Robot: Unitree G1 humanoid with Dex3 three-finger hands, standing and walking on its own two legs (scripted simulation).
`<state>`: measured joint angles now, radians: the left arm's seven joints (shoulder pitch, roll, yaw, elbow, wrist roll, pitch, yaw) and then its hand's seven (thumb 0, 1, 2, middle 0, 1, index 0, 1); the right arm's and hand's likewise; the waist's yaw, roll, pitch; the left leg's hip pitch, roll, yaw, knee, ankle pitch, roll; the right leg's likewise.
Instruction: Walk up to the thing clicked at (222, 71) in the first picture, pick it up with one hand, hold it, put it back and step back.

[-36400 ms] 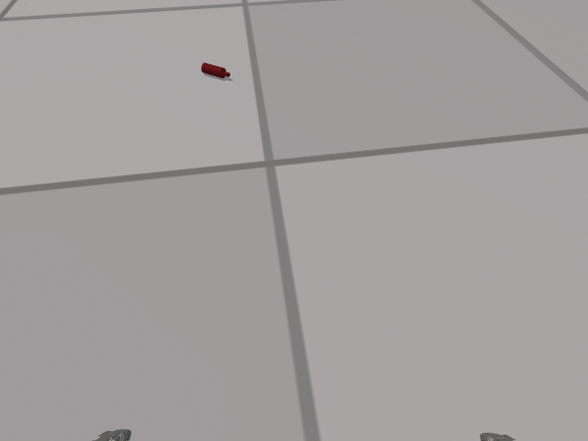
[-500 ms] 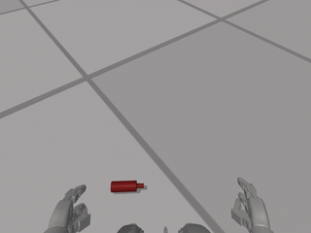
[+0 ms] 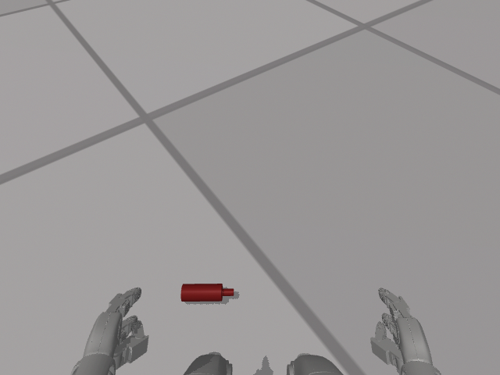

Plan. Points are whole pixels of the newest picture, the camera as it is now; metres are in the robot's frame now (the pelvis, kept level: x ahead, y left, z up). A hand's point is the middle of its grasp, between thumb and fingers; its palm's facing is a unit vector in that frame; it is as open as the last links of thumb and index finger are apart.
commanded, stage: stand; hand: left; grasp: from above
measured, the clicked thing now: (208, 292) +0.45 +0.17 -0.69
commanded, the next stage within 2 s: none
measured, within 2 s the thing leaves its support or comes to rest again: neither
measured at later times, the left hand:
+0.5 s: hand out of the picture +0.04 +0.23 -0.11, palm faces +0.06 -0.95 -0.32, open 7.4 cm
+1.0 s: hand out of the picture +0.05 +0.24 -0.10, palm faces +0.05 -0.94 -0.34, open 7.3 cm
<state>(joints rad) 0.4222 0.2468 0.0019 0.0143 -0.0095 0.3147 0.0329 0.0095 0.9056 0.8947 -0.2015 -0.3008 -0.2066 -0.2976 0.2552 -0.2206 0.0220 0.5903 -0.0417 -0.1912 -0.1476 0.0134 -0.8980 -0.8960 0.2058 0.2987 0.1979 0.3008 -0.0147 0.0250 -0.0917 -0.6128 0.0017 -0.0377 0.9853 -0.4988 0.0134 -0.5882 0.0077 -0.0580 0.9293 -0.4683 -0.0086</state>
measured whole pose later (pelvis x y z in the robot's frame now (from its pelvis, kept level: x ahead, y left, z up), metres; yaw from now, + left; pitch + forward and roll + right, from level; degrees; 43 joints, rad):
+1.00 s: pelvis +0.00 +0.00 +0.06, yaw +1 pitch -4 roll +0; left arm 0.12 0.30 0.04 1.17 0.02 -0.01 0.03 0.00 0.91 0.89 -0.20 -0.30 -0.21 -0.30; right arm 0.14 -0.30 -0.02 1.14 -0.02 0.00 -0.02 0.01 -0.90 -0.90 0.21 0.30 0.20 0.30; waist 0.02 0.01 0.06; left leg -0.09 -0.02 -0.03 0.34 -0.18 0.01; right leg -0.08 -0.01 -0.05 0.33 -0.18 0.00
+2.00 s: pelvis +0.01 -0.02 +0.06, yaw +1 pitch -3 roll +0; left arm 0.09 0.32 0.03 1.17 0.01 -0.01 0.01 0.00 0.91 0.89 -0.20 -0.30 -0.21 -0.30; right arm 0.11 -0.33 0.00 1.14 -0.01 -0.01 -0.01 0.01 -0.90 -0.90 0.21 0.30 0.20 0.30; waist 0.01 0.01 0.06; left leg -0.07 0.00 -0.03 0.30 -0.18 -0.01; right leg -0.07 0.01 -0.05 0.30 -0.18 -0.02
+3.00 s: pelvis -0.08 +0.04 +0.05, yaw -2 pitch -1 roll -1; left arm 0.06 0.40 0.07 0.89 0.00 0.06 0.02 0.00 0.91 0.89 -0.20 -0.30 -0.21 -0.30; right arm 0.14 -0.34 -0.04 0.91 -0.02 0.03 -0.01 0.01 -0.90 -0.90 0.21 0.30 0.20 0.30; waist -0.02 -0.04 0.21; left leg -0.29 0.00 -0.01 0.58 -0.26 0.04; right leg -0.44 0.12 0.15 1.16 -0.53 0.01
